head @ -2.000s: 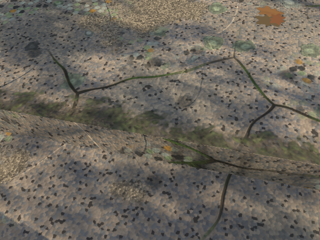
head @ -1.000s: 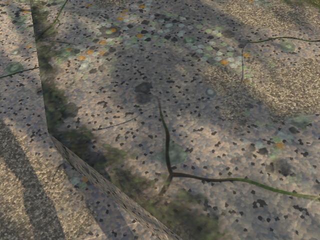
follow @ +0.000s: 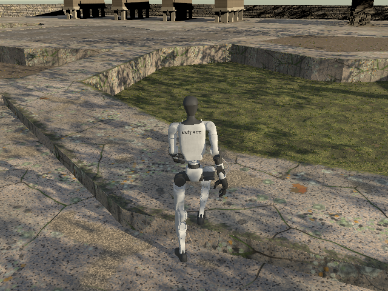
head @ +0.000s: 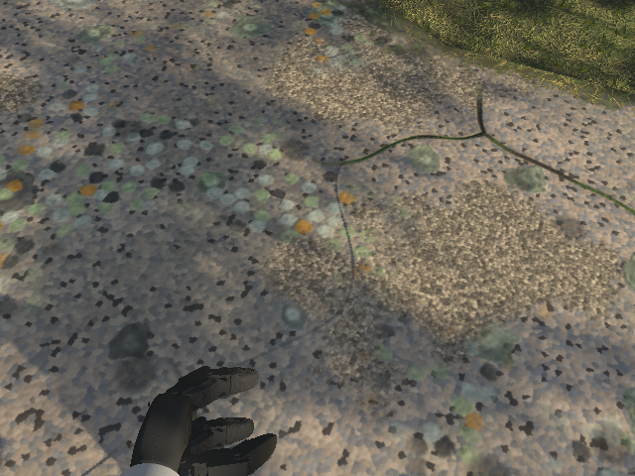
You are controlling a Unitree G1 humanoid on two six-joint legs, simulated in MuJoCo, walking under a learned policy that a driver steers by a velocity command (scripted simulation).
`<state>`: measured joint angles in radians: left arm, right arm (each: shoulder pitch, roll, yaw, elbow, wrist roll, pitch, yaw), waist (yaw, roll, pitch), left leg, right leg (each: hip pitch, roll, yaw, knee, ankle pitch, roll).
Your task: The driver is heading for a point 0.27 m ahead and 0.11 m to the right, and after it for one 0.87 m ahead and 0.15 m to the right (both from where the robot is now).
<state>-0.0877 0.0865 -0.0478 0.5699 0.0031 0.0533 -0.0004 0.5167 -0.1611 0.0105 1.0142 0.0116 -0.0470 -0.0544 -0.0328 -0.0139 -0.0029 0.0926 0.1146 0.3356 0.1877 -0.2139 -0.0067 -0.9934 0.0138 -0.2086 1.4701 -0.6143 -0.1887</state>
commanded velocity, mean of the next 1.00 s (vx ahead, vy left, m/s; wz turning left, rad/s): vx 0.16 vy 0.00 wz -0.41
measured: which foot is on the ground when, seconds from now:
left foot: down 0.00-0.00, up 0.02-0.52, down 0.54-1.00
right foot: down 0.00-0.54, up 0.56-0.90, down 0.92-1.00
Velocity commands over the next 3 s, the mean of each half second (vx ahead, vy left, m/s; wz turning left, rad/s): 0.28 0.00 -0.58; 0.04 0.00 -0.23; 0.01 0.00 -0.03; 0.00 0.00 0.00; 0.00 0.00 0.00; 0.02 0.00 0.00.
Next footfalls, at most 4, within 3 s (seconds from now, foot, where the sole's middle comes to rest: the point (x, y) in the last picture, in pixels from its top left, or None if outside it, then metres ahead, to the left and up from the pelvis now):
0.54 left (322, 440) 0.48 -0.03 -0.60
0.92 right None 0.33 -0.16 -0.60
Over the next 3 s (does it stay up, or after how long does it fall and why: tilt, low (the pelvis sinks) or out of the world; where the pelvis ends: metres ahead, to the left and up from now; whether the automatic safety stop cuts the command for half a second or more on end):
stays up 0.39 -0.10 0.18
